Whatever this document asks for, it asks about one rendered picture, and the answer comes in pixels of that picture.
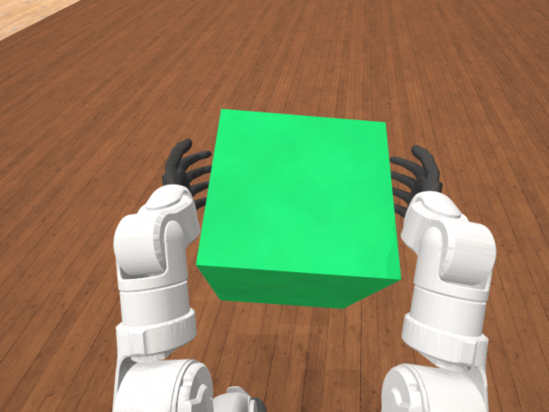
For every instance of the robot left hand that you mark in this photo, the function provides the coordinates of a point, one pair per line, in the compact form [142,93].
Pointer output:
[175,170]

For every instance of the left robot thigh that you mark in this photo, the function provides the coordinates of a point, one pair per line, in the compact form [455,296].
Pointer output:
[234,402]

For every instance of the robot right hand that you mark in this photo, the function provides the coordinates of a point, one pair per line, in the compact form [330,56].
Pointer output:
[427,177]

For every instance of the left robot shin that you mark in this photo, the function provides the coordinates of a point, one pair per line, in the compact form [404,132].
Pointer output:
[237,389]

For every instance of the carton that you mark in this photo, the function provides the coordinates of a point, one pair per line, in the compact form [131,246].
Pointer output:
[299,211]

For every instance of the robot left forearm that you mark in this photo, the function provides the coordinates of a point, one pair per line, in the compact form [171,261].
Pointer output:
[152,271]

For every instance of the left robot upper arm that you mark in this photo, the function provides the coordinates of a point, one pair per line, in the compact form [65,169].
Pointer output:
[166,386]

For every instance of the robot right forearm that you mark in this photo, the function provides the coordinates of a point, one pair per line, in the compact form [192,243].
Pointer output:
[452,283]

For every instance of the right robot upper arm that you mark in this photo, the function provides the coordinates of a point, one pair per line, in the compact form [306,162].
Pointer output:
[414,388]

